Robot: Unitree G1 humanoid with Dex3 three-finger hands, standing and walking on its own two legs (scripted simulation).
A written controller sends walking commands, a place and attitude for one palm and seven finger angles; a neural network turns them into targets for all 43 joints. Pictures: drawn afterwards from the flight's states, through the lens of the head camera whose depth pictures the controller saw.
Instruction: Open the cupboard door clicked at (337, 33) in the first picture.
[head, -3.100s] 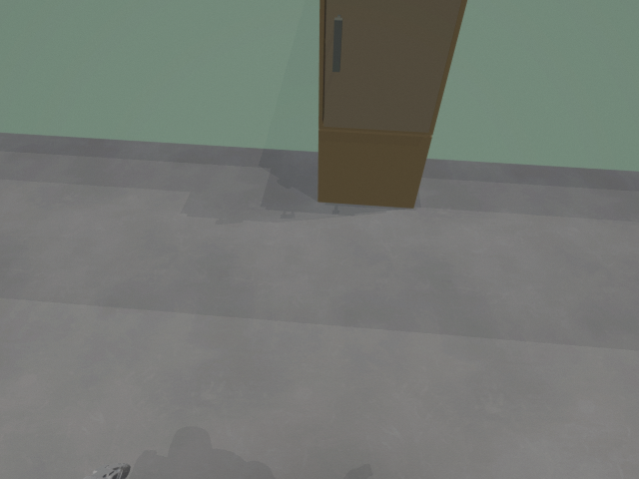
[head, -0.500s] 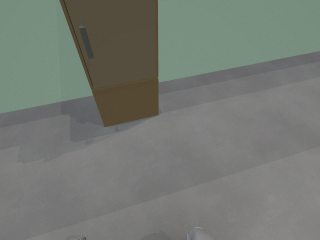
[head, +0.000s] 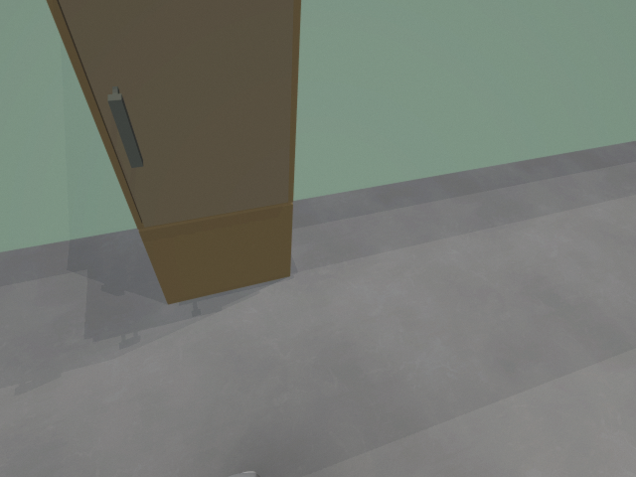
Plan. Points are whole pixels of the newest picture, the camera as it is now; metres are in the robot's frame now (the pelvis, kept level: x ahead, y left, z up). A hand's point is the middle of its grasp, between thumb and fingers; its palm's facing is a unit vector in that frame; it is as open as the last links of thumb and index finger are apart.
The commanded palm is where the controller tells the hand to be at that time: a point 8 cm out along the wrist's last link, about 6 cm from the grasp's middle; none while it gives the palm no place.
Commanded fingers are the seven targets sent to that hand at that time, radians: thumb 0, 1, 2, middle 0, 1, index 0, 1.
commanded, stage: turn to face it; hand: left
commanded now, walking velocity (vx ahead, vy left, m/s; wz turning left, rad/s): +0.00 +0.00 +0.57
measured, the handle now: (126, 127) +0.75 +0.45 -0.01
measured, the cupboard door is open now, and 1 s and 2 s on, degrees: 0 0 0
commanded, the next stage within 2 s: take the last steps up to it in 0.64 s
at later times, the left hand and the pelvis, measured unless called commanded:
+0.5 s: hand out of the picture +0.12 +0.22 -0.15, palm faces +0.21 -0.95 -0.23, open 7.4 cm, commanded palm none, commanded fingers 0.00 0.90 0.90 -0.20 -0.30 -0.20 -0.30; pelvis +0.06 +0.01 +0.01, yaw +11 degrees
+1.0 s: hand out of the picture -0.03 +0.14 -0.15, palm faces +0.44 -0.87 -0.22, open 7.3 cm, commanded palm none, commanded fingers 0.00 0.90 0.90 -0.20 -0.30 -0.20 -0.30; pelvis +0.06 -0.02 +0.02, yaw +22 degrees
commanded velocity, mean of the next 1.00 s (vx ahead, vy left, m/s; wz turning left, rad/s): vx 0.08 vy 0.01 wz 0.28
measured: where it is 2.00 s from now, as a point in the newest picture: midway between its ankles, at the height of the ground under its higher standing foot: (272, 452)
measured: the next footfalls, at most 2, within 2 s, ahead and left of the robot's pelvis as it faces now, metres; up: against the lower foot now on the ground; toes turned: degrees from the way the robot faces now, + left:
right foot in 0.60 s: +0.13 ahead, -0.12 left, +0.00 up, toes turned +12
left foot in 1.08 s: +0.03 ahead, +0.12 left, +0.00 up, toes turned +29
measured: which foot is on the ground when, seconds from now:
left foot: down 0.00-0.60, up 0.62-1.00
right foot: down 0.00-0.02, up 0.04-0.58, down 0.60-1.00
